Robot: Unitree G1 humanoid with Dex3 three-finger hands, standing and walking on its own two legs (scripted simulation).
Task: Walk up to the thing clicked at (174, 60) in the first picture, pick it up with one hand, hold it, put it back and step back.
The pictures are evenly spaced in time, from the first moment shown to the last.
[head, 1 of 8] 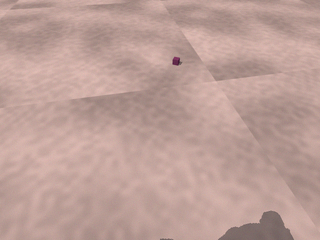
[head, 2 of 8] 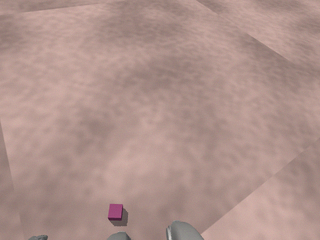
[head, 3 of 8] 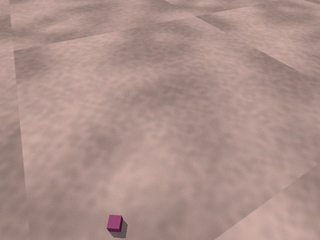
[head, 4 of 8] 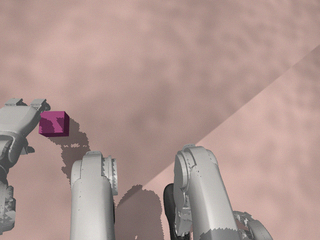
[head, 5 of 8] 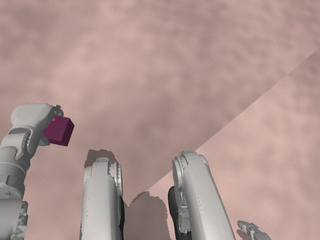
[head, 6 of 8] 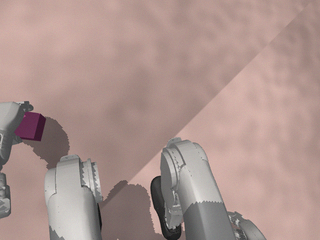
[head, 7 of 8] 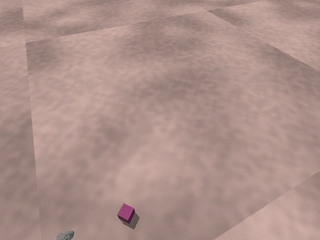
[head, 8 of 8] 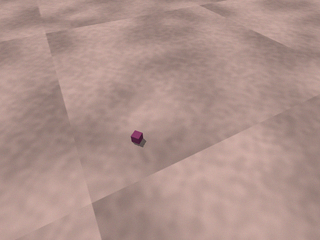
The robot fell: no
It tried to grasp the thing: yes
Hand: left
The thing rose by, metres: 0.66
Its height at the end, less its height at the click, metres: +0.00
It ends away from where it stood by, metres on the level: 0.02
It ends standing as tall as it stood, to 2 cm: yes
